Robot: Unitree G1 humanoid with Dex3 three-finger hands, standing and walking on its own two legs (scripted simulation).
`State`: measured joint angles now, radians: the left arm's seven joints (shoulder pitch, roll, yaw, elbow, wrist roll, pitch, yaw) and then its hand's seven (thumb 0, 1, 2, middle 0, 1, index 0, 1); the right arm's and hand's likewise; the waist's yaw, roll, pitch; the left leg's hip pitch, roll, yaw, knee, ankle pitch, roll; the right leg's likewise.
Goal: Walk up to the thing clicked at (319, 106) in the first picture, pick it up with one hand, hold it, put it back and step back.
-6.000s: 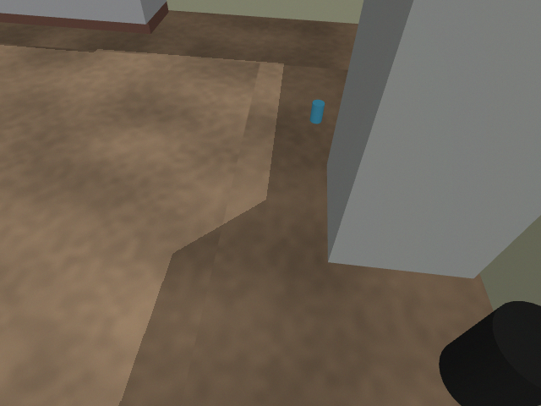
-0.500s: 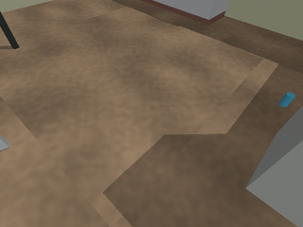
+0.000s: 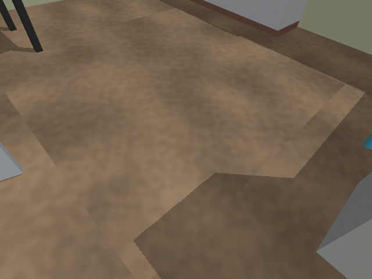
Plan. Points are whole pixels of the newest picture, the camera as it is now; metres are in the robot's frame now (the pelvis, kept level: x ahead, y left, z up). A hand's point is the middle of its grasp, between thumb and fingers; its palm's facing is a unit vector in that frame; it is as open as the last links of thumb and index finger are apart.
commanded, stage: walk up
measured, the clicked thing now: out of the picture +1.28 -1.38 -0.71
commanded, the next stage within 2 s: none
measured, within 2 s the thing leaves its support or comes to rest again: neither
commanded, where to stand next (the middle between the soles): +0.97 -0.10 m, yaw -3 degrees
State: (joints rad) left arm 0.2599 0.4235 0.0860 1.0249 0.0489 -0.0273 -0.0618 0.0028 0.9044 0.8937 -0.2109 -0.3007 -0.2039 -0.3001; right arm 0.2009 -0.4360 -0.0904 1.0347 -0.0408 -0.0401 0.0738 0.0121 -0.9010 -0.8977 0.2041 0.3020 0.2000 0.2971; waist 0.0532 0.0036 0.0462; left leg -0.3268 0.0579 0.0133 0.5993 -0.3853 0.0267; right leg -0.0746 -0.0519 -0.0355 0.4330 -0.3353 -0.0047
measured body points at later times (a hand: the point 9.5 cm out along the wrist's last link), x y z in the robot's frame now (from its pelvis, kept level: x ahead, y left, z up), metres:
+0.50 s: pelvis +0.23 -0.03 -0.02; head +0.25 -0.05 +0.43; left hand +0.37 +0.28 -0.12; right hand +0.20 -0.35 -0.15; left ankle +0.07 +0.13 -0.73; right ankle +0.34 -0.15 -0.74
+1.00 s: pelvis +0.47 -0.03 -0.02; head +0.49 +0.00 +0.43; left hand +0.51 +0.29 -0.15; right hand +0.56 -0.35 -0.10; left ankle +0.57 +0.08 -0.74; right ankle +0.35 -0.15 -0.70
